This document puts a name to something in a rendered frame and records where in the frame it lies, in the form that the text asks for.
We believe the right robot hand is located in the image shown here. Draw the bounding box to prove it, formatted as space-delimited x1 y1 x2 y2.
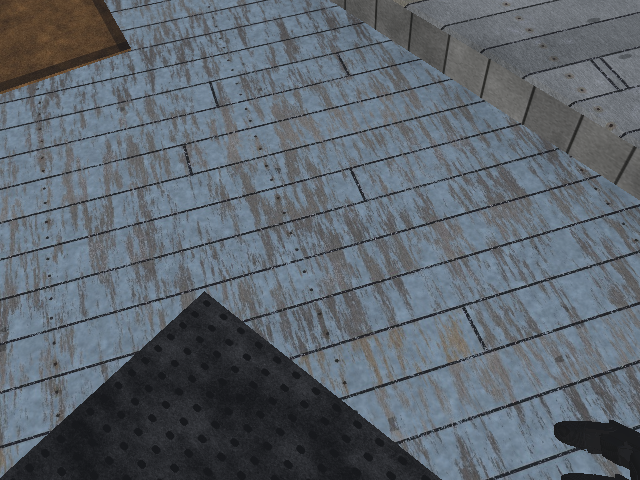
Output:
554 420 640 480

